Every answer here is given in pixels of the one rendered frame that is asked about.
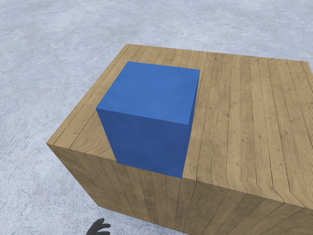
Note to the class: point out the carton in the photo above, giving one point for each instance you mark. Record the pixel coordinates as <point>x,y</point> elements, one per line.
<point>147,115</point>

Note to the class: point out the pedestal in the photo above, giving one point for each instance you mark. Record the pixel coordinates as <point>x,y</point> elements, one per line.
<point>249,163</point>

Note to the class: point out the left robot hand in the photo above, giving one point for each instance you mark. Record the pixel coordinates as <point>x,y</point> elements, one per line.
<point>97,225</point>

